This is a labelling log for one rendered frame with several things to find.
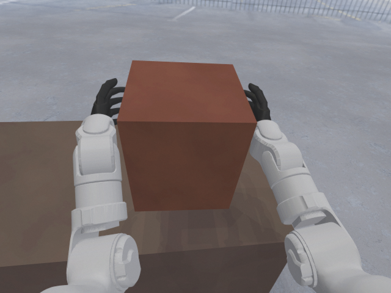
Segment right robot upper arm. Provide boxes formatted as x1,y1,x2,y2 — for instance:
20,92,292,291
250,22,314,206
285,222,391,293

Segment carton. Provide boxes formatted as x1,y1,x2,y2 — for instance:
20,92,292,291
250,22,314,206
117,60,257,212

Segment right robot forearm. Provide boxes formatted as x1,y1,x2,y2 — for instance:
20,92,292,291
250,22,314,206
249,120,362,267

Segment left robot upper arm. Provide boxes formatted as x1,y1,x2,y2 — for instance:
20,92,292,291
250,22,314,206
41,233,141,293

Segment right robot hand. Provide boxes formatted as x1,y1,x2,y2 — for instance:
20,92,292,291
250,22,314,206
244,83,271,122

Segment pedestal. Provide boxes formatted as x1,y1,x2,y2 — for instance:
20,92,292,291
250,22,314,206
0,121,294,293

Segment left robot forearm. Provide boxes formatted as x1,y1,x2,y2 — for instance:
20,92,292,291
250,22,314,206
67,114,128,282

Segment left robot hand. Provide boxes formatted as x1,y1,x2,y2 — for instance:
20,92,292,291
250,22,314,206
91,78,125,125

